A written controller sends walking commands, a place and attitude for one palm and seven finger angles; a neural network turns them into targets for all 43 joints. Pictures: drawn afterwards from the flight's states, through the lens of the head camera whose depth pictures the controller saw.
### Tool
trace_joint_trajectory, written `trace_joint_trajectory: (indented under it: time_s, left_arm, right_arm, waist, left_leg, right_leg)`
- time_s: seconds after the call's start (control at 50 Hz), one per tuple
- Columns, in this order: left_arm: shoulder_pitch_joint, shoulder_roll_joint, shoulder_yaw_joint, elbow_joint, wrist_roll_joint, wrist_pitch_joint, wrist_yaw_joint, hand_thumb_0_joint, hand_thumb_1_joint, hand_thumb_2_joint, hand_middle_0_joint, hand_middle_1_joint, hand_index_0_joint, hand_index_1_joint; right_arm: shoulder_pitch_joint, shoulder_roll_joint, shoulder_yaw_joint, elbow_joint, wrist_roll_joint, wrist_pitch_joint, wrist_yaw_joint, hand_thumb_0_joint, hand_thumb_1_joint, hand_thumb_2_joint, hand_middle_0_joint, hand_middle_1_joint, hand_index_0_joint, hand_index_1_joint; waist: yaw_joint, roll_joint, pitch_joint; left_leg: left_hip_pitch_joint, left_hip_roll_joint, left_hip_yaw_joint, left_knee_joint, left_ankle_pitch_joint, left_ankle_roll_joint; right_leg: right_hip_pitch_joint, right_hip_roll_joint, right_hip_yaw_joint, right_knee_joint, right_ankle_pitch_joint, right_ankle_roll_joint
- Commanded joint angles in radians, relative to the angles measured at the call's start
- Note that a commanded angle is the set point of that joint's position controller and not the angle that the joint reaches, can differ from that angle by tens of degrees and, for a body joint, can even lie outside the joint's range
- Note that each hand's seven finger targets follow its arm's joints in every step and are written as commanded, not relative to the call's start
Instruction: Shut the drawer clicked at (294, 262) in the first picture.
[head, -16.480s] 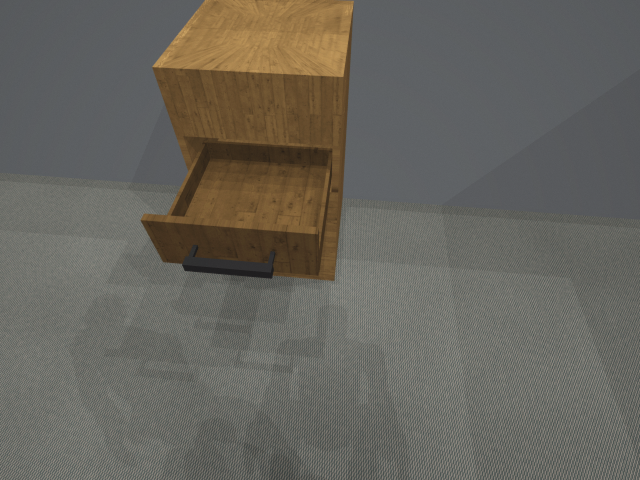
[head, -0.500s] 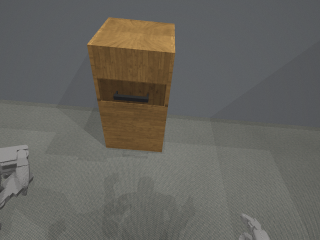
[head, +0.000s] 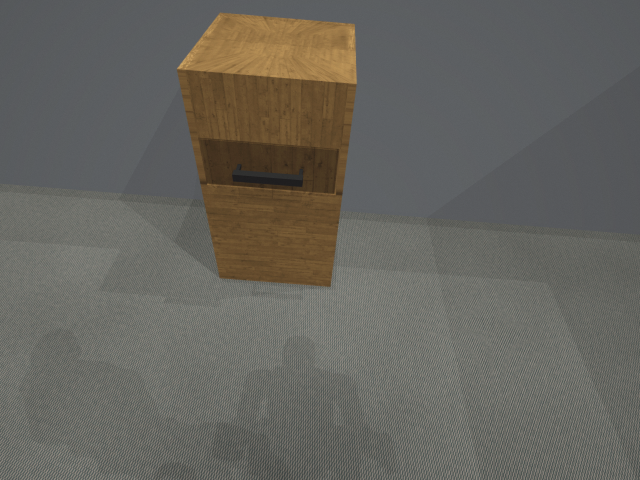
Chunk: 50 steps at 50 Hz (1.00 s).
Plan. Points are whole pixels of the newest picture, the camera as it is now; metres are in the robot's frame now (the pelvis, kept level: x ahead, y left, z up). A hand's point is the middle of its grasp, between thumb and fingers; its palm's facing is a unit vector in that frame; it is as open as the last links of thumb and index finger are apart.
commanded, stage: let the arm hang, fingers relaxed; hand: left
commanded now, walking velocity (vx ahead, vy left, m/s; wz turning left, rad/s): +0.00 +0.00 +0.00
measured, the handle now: (269, 173) +0.95 +0.15 -0.20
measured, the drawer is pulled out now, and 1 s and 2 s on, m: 0.00 0.00 0.00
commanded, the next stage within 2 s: look to check the result in 0.82 s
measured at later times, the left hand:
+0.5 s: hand out of the picture -0.04 +0.13 -0.15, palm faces +0.07 -0.99 -0.12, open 7.0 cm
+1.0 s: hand out of the picture -0.02 +0.14 -0.15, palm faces +0.04 -0.98 -0.18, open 7.4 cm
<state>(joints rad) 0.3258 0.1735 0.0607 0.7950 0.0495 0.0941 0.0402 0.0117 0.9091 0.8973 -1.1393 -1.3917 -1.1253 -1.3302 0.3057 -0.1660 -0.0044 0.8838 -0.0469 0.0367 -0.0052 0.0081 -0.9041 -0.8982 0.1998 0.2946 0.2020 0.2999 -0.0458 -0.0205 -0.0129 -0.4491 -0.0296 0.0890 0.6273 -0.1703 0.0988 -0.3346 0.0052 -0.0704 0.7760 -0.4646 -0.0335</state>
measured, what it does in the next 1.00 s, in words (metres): stands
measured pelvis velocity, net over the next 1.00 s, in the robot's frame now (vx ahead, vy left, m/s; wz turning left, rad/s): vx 0.01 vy -0.01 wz -0.01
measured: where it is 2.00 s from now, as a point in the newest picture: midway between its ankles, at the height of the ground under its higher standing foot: outside the picture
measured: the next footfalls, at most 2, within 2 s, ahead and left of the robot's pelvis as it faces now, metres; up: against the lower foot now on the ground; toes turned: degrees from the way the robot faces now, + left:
none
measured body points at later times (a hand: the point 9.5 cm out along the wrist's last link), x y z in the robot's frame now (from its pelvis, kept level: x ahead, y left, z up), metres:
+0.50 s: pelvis +0.00 +0.00 +0.02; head +0.01 -0.01 +0.47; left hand -0.04 +0.18 -0.14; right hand -0.02 -0.20 -0.14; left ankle +0.07 +0.08 -0.72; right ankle -0.02 -0.11 -0.72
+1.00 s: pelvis +0.01 -0.01 +0.02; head +0.03 -0.02 +0.47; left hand -0.02 +0.19 -0.13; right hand -0.02 -0.22 -0.14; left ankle +0.07 +0.08 -0.72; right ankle -0.02 -0.11 -0.72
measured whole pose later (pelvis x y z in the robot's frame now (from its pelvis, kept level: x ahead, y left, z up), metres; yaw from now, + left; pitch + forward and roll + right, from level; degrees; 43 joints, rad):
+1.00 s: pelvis +0.01 -0.01 +0.02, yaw +0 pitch -2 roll +0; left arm 0.33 0.11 0.01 1.14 0.00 0.00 0.04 0.00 0.91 0.90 -0.20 -0.30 -0.19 -0.30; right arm 0.32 -0.11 -0.02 1.14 -0.02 0.00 -0.04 0.00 -0.91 -0.90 0.20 0.29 0.20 0.30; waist -0.01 0.02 0.05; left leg -0.25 -0.03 0.03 0.42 -0.14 0.04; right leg -0.12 0.03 -0.04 0.43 -0.29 -0.04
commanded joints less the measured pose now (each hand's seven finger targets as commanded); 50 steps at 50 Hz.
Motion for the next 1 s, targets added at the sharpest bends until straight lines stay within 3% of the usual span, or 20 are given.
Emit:
trace_joint_trajectory:
  time_s: [0.0, 0.02, 0.04, 0.06, 0.08, 0.1, 0.14, 0.16, 0.2, 0.26, 0.28, 0.4, 0.46, 0.52, 0.58, 0.72, 0.98]
  left_arm:
    - [0.216, 0.086, 0.005, 0.088, -0.025, -0.058, -0.034, 0.0, 0.9, 0.9, -0.8, -0.95, -0.8, -0.95]
    - [0.241, 0.064, 0.002, 0.123, -0.025, -0.061, -0.033, 0.0, 0.9, 0.9, -0.76, -0.907, -0.76, -0.907]
    - [0.25, 0.073, -0.006, 0.154, -0.025, -0.066, -0.03, 0.0, 0.9, 0.9, -0.72, -0.863, -0.72, -0.863]
    - [0.248, 0.094, -0.01, 0.175, -0.024, -0.072, -0.024, 0.0, 0.9, 0.9, -0.68, -0.82, -0.68, -0.82]
    - [0.205, 0.102, -0.016, 0.191, -0.029, -0.086, -0.022, 0.0, 0.9, 0.9, -0.64, -0.777, -0.64, -0.777]
    - [0.125, 0.1, -0.021, 0.187, -0.034, -0.099, -0.017, 0.0, 0.9, 0.9, -0.6, -0.733, -0.6, -0.733]
    - [0.043, 0.08, -0.037, 0.203, -0.041, -0.114, -0.011, 0.0, 0.9, 0.9, -0.52, -0.647, -0.52, -0.647]
    - [0.061, 0.069, -0.045, 0.23, -0.041, -0.116, -0.011, 0.0, 0.9, 0.9, -0.48, -0.603, -0.48, -0.603]
    - [0.12, 0.052, -0.052, 0.277, -0.038, -0.115, -0.008, 0.0, 0.9, 0.9, -0.4, -0.517, -0.4, -0.517]
    - [0.165, 0.042, -0.058, 0.341, -0.045, -0.107, -0.007, 0.0, 0.9, 0.9, -0.28, -0.387, -0.28, -0.387]
    - [0.17, 0.036, -0.058, 0.35, -0.044, -0.106, -0.005, 0.0, 0.9, 0.9, -0.24, -0.343, -0.24, -0.343]
    - [0.157, 0.011, -0.055, 0.365, -0.04, -0.104, 0.003, 0.0, 0.9, 0.9, -0.2, -0.3, -0.2, -0.3]
    - [0.136, -0.004, -0.049, 0.358, -0.039, -0.103, 0.006, 0.0, 0.9, 0.9, -0.2, -0.3, -0.2, -0.3]
    - [0.121, -0.003, -0.041, 0.348, -0.038, -0.104, 0.007, 0.0, 0.9, 0.9, -0.2, -0.3, -0.2, -0.3]
    - [0.109, -0.003, -0.04, 0.346, -0.04, -0.104, 0.005, 0.0, 0.9, 0.9, -0.2, -0.3, -0.2, -0.3]
    - [0.09, 0.016, -0.037, 0.328, -0.042, -0.108, 0.004, 0.0, 0.9, 0.9, -0.2, -0.3, -0.2, -0.3]
    - [0.089, 0.019, -0.041, 0.339, -0.044, -0.109, 0.006, 0.0, 0.9, 0.9, -0.2, -0.3, -0.2, -0.3]
  right_arm:
    - [-0.053, -0.175, -0.051, -0.035, 0.007, -0.026, -0.021, 0.0, -0.9, -0.9, 0.2, 0.3, 0.2, 0.3]
    - [-0.036, -0.156, -0.053, -0.013, 0.01, -0.021, -0.023, 0.0, -0.9, -0.9, 0.2, 0.3, 0.2, 0.3]
    - [-0.015, -0.137, -0.051, 0.012, 0.018, -0.016, -0.023, 0.0, -0.9, -0.9, 0.2, 0.3, 0.2, 0.3]
    - [0.0, -0.109, -0.049, 0.031, 0.026, -0.01, -0.023, 0.0, -0.9, -0.9, 0.2, 0.3, 0.2, 0.3]
    - [0.026, -0.078, -0.047, 0.057, 0.026, -0.006, -0.021, 0.0, -0.9, -0.9, 0.2, 0.3, 0.2, 0.3]
    - [0.065, -0.058, -0.046, 0.083, 0.029, -0.007, -0.018, 0.0, -0.9, -0.9, 0.2, 0.3, 0.2, 0.3]
    - [0.118, -0.025, -0.033, 0.131, 0.033, -0.017, -0.018, 0.0, -0.9, -0.9, 0.2, 0.3, 0.2, 0.3]
    - [0.134, -0.027, -0.028, 0.148, 0.035, -0.023, -0.021, 0.0, -0.9, -0.9, 0.2, 0.3, 0.2, 0.3]
    - [0.142, -0.051, -0.025, 0.172, 0.036, -0.031, -0.032, 0.0, -0.9, -0.9, 0.2, 0.3, 0.2, 0.3]
    - [0.119, -0.052, -0.018, 0.2, 0.039, -0.043, -0.04, 0.0, -0.9, -0.9, 0.2, 0.3, 0.2, 0.3]
    - [0.112, -0.053, -0.019, 0.204, 0.039, -0.044, -0.042, 0.0, -0.9, -0.9, 0.2, 0.3, 0.2, 0.3]
    - [0.096, -0.034, -0.023, 0.226, 0.036, -0.04, -0.042, 0.0, -0.9, -0.9, 0.2, 0.3, 0.2, 0.3]
    - [0.094, -0.016, -0.022, 0.239, 0.031, -0.038, -0.041, 0.0, -0.9, -0.9, 0.2, 0.3, 0.2, 0.3]
    - [0.1, -0.007, -0.025, 0.24, 0.028, -0.04, -0.039, 0.0, -0.9, -0.9, 0.2, 0.3, 0.2, 0.3]
    - [0.098, -0.002, -0.024, 0.238, 0.027, -0.041, -0.041, 0.0, -0.9, -0.9, 0.2, 0.3, 0.2, 0.3]
    - [0.108, -0.013, -0.026, 0.234, 0.029, -0.042, -0.038, 0.0, -0.9, -0.9, 0.2, 0.3, 0.2, 0.3]
    - [0.101, -0.017, -0.02, 0.249, 0.032, -0.041, -0.039, 0.0, -0.9, -0.9, 0.2, 0.3, 0.2, 0.3]
  waist:
    - [0.107, 0.177, -0.018]
    - [0.103, 0.122, -0.016]
    - [0.09, 0.072, 0.001]
    - [0.071, 0.021, 0.029]
    - [0.041, -0.068, 0.047]
    - [0.008, -0.118, 0.057]
    - [-0.026, -0.045, 0.08]
    - [-0.027, -0.006, 0.089]
    - [0.003, 0.043, 0.115]
    - [0.03, 0.066, 0.047]
    - [0.033, 0.048, 0.049]
    - [0.04, 0.008, 0.104]
    - [0.038, 0.031, 0.144]
    - [0.04, 0.019, 0.131]
    - [0.042, 0.062, 0.154]
    - [0.037, 0.013, 0.115]
    - [0.033, 0.025, 0.127]
  left_leg:
    - [-0.023, 0.207, -0.339, -0.507, -0.451, 0.009]
    - [-0.005, 0.181, -0.295, -0.484, -0.426, -0.013]
    - [0.025, 0.125, -0.238, -0.44, -0.377, -0.053]
    - [0.055, 0.065, -0.172, -0.338, -0.301, -0.085]
    - [0.159, 0.036, -0.125, -0.181, -0.157, -0.087]
    - [0.268, 0.028, -0.113, -0.049, -0.043, -0.08]
    - [0.299, 0.051, -0.128, -0.046, 0.015, -0.06]
    - [0.321, 0.069, -0.142, -0.107, 0.03, -0.057]
    - [0.291, 0.114, -0.182, -0.186, 0.057, -0.046]
    - [0.263, 0.127, -0.223, -0.262, 0.026, -0.031]
    - [0.258, 0.13, -0.229, -0.276, 0.007, -0.029]
    - [0.227, 0.121, -0.227, -0.307, -0.05, -0.032]
    - [0.202, 0.115, -0.227, -0.322, -0.085, -0.037]
    - [0.194, 0.111, -0.227, -0.321, -0.076, -0.037]
    - [0.189, 0.11, -0.221, -0.323, -0.067, -0.038]
    - [0.218, 0.109, -0.205, -0.297, -0.025, -0.043]
    - [0.252, 0.111, -0.188, -0.282, 0.02, -0.047]
  right_leg:
    - [0.167, 0.018, 0.027, -0.15, -0.013, -0.023]
    - [0.215, 0.02, 0.029, -0.285, 0.026, -0.03]
    - [0.217, 0.004, 0.069, -0.399, 0.025, -0.044]
    - [0.151, -0.075, 0.177, -0.49, -0.045, -0.074]
    - [0.002, -0.164, 0.275, -0.577, -0.154, -0.111]
    - [-0.102, -0.209, 0.293, -0.625, -0.121, -0.135]
    - [-0.121, -0.197, 0.235, -0.582, 0.025, -0.124]
    - [-0.119, -0.164, 0.197, -0.536, 0.072, -0.098]
    - [-0.051, -0.096, 0.147, -0.482, 0.161, -0.05]
    - [0.078, -0.082, 0.123, -0.438, 0.224, -0.037]
    - [0.088, -0.079, 0.12, -0.437, 0.219, -0.035]
    - [0.085, -0.075, 0.117, -0.448, 0.182, -0.031]
    - [0.07, -0.076, 0.116, -0.447, 0.159, -0.032]
    - [0.089, -0.078, 0.114, -0.444, 0.164, -0.033]
    - [0.083, -0.077, 0.12, -0.446, 0.173, -0.034]
    - [0.103, -0.084, 0.125, -0.457, 0.18, -0.037]
    - [0.091, -0.087, 0.133, -0.469, 0.191, -0.036]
